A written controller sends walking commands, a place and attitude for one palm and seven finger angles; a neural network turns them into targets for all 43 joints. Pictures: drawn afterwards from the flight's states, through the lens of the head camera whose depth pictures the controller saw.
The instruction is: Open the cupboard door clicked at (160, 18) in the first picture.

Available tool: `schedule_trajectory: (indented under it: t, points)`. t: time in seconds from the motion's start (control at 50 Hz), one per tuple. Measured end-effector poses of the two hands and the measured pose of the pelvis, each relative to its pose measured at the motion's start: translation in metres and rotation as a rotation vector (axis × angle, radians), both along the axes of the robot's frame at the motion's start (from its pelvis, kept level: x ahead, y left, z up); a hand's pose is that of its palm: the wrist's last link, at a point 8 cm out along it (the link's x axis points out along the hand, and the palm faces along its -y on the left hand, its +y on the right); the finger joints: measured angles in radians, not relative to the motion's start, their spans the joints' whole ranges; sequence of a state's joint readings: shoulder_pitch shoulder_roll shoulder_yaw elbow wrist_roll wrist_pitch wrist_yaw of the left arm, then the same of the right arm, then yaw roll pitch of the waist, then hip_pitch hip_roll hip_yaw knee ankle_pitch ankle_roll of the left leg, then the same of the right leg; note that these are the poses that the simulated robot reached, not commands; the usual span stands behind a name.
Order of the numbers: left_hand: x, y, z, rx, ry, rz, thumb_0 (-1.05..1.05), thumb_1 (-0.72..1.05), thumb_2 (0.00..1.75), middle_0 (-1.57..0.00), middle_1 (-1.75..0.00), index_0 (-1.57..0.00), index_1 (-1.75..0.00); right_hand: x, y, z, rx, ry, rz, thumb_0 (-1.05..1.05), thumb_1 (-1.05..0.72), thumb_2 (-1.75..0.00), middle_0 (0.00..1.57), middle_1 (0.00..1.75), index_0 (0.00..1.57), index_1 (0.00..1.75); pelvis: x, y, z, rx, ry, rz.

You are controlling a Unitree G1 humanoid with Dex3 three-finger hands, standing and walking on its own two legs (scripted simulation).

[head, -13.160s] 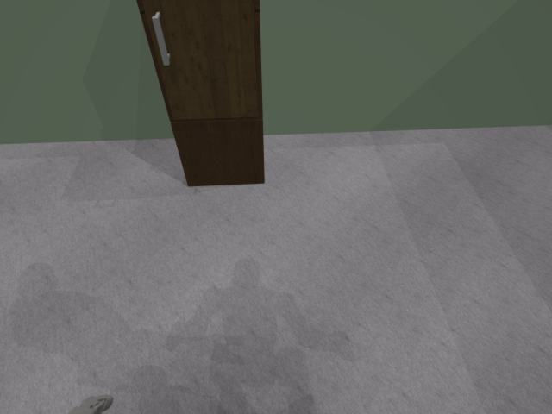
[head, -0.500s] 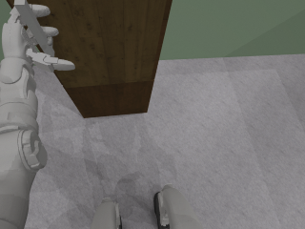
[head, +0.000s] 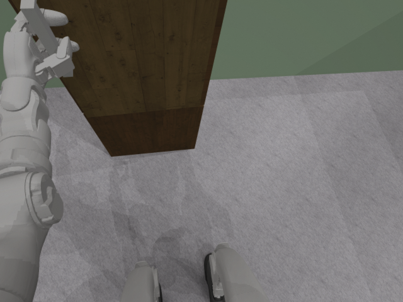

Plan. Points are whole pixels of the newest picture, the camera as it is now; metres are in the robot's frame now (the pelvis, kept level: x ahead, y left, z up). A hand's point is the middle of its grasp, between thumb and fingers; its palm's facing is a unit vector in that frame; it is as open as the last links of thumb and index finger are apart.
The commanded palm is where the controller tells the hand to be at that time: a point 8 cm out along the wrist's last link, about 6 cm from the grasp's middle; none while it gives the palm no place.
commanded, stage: close the thumb around the handle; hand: left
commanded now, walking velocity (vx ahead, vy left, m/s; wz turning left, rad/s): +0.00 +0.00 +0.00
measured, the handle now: (51, 35) +0.60 +0.20 +0.07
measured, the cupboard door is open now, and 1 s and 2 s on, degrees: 2 43 50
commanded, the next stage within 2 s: pull the door open along its arc in 0.08 s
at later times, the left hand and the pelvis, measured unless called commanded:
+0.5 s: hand (69, 74) +0.52 +0.17 +0.07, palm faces -0.02 -1.00 -0.03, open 5.6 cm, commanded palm +0.46 +0.21 +0.07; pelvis +0.01 +0.00 +0.01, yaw -1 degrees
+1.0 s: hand (145, 147) +0.37 +0.05 +0.08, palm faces +0.35 -0.94 -0.01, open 5.8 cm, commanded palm +0.29 +0.09 +0.07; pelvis +0.02 -0.02 +0.03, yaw +2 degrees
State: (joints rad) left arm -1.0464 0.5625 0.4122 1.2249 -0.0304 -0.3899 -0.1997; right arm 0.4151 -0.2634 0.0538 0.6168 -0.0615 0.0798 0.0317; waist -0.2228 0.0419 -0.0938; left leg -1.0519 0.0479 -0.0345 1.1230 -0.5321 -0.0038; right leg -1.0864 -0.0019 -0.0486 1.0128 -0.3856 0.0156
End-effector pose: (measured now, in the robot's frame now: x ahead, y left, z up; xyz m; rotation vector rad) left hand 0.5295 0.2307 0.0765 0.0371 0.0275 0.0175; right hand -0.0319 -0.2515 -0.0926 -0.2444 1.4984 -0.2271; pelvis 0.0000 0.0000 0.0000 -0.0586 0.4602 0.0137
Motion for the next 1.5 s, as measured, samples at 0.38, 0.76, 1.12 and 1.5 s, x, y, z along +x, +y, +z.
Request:
schedule_trajectory:
  t: [0.38,0.76,1.12,1.5]
  points:
    - [-0.01,-0.001,-0.001,-0.002,-0.013,-0.018,0.01,0.78,0.82,-0.4,-1.35,-0.35,-1.35,0.015,-0.003,0.001,0.005,-0.044,-0.013,0.0,-0.91,-0.9,0.2,0.3,0.21,0.3,0.004,-0.001,0.004,0.008,-0.012,-0.018]
    - [-0.122,-0.061,-0.006,-0.109,-0.067,0.297,0.0,0.73,0.77,-0.37,-1.35,-0.36,-1.32,0.133,0.004,0.008,0.096,-0.353,0.133,0.01,-0.91,-0.9,0.2,0.3,0.2,0.3,0.02,-0.001,0.022,0.033,-0.095,-0.012]
    - [-0.222,-0.166,0.003,0.003,0.003,0.247,0.0,0.7,0.73,-0.34,-1.31,-0.37,-1.34,0.232,0.029,0.026,0.204,-0.632,0.244,0.01,-0.91,-0.9,0.2,0.3,0.2,0.3,0.027,-0.027,0.032,0.066,-0.208,0.011]
    - [-0.229,-0.168,0.008,0.018,-0.038,0.393,0.01,0.3,0.65,-0.35,-1.28,-0.34,-1.27,0.205,-0.012,0.004,0.168,-0.576,0.271,0.01,-0.91,-0.9,0.2,0.3,0.2,0.3,0.005,-0.055,0.025,0.094,-0.214,0.048]
